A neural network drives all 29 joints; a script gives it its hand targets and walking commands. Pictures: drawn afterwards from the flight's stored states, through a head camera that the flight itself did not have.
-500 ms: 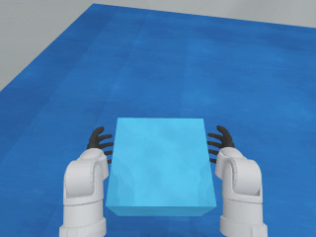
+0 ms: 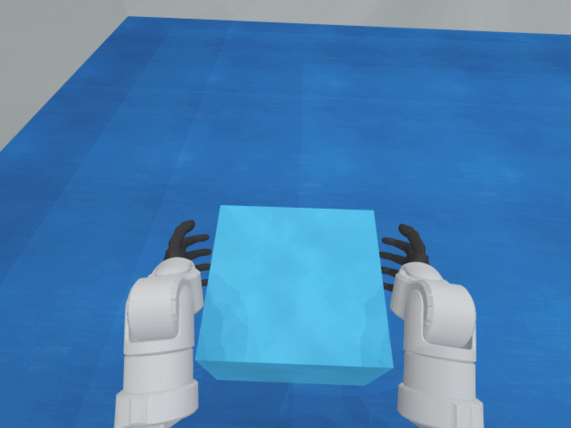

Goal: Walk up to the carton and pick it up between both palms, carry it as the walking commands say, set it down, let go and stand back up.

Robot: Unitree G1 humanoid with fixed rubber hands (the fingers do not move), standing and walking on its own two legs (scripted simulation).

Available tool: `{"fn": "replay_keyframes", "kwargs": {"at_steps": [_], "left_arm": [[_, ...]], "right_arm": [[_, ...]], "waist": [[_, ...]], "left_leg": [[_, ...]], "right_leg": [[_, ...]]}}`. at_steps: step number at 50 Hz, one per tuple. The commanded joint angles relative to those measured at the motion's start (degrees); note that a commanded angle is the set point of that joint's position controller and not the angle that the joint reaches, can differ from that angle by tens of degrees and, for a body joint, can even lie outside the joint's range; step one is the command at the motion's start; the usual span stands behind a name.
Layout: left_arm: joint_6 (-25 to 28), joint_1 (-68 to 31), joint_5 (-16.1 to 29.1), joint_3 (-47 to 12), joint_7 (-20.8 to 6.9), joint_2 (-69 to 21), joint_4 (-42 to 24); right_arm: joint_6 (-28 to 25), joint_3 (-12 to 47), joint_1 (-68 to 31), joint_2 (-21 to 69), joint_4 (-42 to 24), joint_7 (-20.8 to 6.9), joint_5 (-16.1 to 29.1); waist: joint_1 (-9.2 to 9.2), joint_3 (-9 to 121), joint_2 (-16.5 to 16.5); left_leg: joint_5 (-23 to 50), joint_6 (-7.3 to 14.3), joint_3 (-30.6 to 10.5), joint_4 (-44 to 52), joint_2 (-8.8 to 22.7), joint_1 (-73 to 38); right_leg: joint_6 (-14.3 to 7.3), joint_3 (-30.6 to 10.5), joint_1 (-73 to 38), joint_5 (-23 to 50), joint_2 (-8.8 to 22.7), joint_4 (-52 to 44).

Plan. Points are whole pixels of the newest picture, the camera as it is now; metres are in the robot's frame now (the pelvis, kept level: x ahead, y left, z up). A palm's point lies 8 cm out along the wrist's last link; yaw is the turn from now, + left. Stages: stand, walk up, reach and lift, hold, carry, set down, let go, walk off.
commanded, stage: carry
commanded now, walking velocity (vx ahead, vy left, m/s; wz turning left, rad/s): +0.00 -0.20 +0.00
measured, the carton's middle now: (293, 296) +0.31 +0.00 -0.01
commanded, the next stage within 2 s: none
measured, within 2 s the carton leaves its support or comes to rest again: neither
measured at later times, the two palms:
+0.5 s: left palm (224, 352) +0.20 +0.08 +0.07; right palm (478, 330) +0.23 -0.22 +0.07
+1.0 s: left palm out of the picture +0.13 -0.07 +0.06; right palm out of the picture +0.15 -0.37 +0.08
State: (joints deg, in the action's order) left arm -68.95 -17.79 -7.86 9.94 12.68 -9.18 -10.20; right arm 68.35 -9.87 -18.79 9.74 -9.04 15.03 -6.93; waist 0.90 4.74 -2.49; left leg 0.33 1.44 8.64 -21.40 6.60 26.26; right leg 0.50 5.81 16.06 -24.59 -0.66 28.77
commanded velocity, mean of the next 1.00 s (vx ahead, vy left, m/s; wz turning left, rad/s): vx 0.00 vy -0.20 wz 0.00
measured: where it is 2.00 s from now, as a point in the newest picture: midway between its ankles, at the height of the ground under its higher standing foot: outside the picture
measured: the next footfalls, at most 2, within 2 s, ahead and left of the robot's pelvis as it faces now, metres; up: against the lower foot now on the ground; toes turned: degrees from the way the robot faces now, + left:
left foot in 0.32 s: -0.03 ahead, +0.05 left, +0.00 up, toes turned +12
right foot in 0.64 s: -0.01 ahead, -0.30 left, +0.00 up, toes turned -3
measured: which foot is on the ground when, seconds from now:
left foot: down 0.00-0.04, up 0.06-0.30, down 0.32-0.64, up 0.66-0.90, down 0.92-1.00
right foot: down 0.00-0.32, up 0.34-0.62, down 0.64-0.92, up 0.94-1.00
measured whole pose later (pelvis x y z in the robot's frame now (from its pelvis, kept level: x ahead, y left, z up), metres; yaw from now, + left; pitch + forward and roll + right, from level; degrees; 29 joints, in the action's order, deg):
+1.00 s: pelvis -0.14 -0.24 -0.01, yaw +4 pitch +3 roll -2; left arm -69.2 -14.1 -8.8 8.8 10.4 -8.5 -12.1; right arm 68.7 -8.6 -17.0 9.2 -9.2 13.2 -6.8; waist 0.4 3.5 0.4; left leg -17.7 1.5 8.6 -34.6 5.1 19.6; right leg 0.7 3.6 32.1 -20.6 -2.3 50.5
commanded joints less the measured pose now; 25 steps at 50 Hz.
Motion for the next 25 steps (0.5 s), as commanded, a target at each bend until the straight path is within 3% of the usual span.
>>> {"fn": "replay_keyframes", "kwargs": {"at_steps": [1,2,3,4,5,7,8,10,13,14,15,16,17,18,19,20,22,25], "left_arm": [[-0.1,-29.6,27.2,-41.6,-22.8,-56.4,-1.3],[0.3,-27.2,26.0,-40.6,-23.1,-56.2,0.8],[0.2,-29.2,26.7,-41.1,-23.4,-58.0,0.2],[-0.2,-30.4,26.8,-41.0,-23.7,-58.1,-0.5],[-0.2,-30.7,26.6,-40.7,-23.8,-57.6,-1.3],[0.1,-30.7,26.1,-40.6,-23.7,-57.2,-2.2],[0.2,-30.2,25.8,-40.4,-23.5,-56.9,-2.4],[0.1,-28.6,25.4,-39.7,-23.3,-55.4,-2.2],[-0.1,-26.5,25.1,-39.7,-23.2,-54.1,-1.2],[-0.2,-26.0,25.2,-39.8,-23.1,-54.0,-1.1],[-0.2,-25.6,25.4,-40.1,-22.9,-54.0,-1.0],[-0.2,-26.2,25.9,-40.7,-22.7,-54.2,-1.5],[-0.2,-27.5,26.2,-41.1,-22.6,-54.4,-3.4],[-0.1,-28.5,26.6,-41.7,-22.6,-54.9,-4.1],[0.6,-30.1,26.7,-42.0,-22.7,-55.3,-5.3],[1.0,-31.7,27.5,-42.8,-23.0,-55.5,-7.1],[1.2,-32.3,28.2,-43.6,-23.3,-55.8,-7.9],[0.7,-30.4,28.1,-43.7,-22.9,-55.0,-8.4]], "right_arm": [[1.3,40.4,-26.2,56.8,-0.3,-27.2,25.8],[1.3,41.0,-27.9,56.5,-1.1,-27.4,26.0],[1.3,41.5,-30.3,57.2,-1.3,-27.2,25.8],[1.4,42.2,-31.4,58.4,-1.6,-27.0,26.3],[1.5,42.2,-31.3,58.5,-1.9,-27.0,27.1],[1.3,41.9,-31.4,58.4,-2.5,-26.9,27.7],[1.4,42.0,-31.5,57.9,-3.2,-26.7,27.9],[1.8,41.8,-30.9,56.6,-3.4,-26.2,27.6],[2.4,40.7,-28.2,55.3,-1.7,-25.6,26.8],[2.5,40.3,-27.0,55.3,-1.0,-25.6,26.6],[2.5,40.1,-26.2,55.3,-0.4,-25.7,26.3],[2.4,39.9,-25.7,55.4,0.1,-26.0,26.2],[1.7,39.6,-22.2,56.6,1.4,-26.3,25.6],[1.2,38.6,-21.2,56.9,1.8,-26.4,24.9],[0.9,38.9,-23.5,57.5,-0.5,-26.3,25.2],[0.3,39.3,-25.2,57.8,-2.4,-26.2,25.5],[-0.2,39.5,-27.0,57.7,-4.6,-25.9,25.7],[0.2,39.0,-25.7,56.0,-6.2,-25.1,24.7]], "waist": [[-0.1,18.3,-7.4],[-0.95,14.7,7.4],[-1.34,11.0,16.7],[-0.98,9.3,14.0],[-0.99,8.1,10.3],[-1.07,9.3,6.8],[-0.92,11.1,7.2],[-1.17,14.6,10.8],[-1.36,16.9,13.3],[-0.92,17.7,12.2],[-0.29,19.2,9.5],[0.33,19.9,4.7],[0.5,22.2,-11.9],[0.39,18.5,-18.8],[0.04,17.6,-10.6],[-0.03,16.6,-5.6],[0.01,14.0,-6.2],[-0.02,15.8,-9.1]], "left_leg": [[-13.8,-5.5,-5.3,4.6,5.5,-9.9],[-16.1,-7.6,3.3,-6.1,-1.9,-6.3],[-25.5,-6.3,3.6,-21.8,-2.1,-1.3],[-28.8,-4.7,-1.0,-32.7,-2.5,1.2],[-28.0,-3.7,-3.7,-39.4,-3.5,3.2],[-23.5,-2.7,-4.9,-43.1,-4.0,7.4],[-23.6,-2.9,-3.6,-40.4,-3.7,8.4],[-26.3,-2.6,-1.3,-33.0,-3.8,7.1],[-25.8,-0.9,0.2,-20.3,-5.0,1.4],[-19.9,-0.6,0.3,-12.4,-4.5,-2.3],[-11.0,-0.6,-1.2,-3.2,-1.6,-10.4],[-6.2,0.0,-8.0,1.4,5.0,-22.5],[30.2,6.9,-26.9,-4.6,23.5,-35.0],[43.0,13.1,-31.7,-3.9,27.8,-34.4],[37.4,11.8,-26.4,-3.9,24.6,-31.3],[25.7,9.1,-21.2,-3.0,21.3,-28.8],[18.9,5.8,-13.5,-2.2,16.5,-23.4],[16.1,4.2,-9.3,-1.8,14.4,-20.0]], "right_leg": [[-2.1,0.8,-11.5,3.3,1.4,-14.9],[-6.0,-9.4,-5.8,-5.2,10.6,-20.5],[-9.3,-15.2,1.9,-3.9,18.4,-21.1],[-10.9,-13.7,5.1,-5.8,17.9,-20.8],[-11.0,-10.7,5.9,-2.3,16.1,-19.0],[-10.7,-5.7,-0.9,14.5,13.5,-11.8],[-10.5,-4.1,-5.2,24.4,12.5,-7.7],[-11.3,-4.8,-11.0,39.1,12.6,-1.9],[-12.3,-7.8,-12.6,48.3,13.9,1.6],[-11.2,-7.5,-11.9,48.4,13.4,3.1],[-8.8,-5.9,-7.8,45.2,12.2,5.5],[-5.6,-5.5,3.1,35.7,10.8,8.9],[-0.4,-3.2,17.9,11.9,6.0,15.9],[1.2,-7.5,25.8,-9.6,1.7,26.3],[1.2,-13.4,23.5,-6.6,3.4,31.1],[2.0,-12.4,22.8,-3.1,4.7,30.1],[3.2,-8.8,20.3,1.7,4.3,27.4],[4.1,-3.6,13.8,2.7,3.2,21.6]]}}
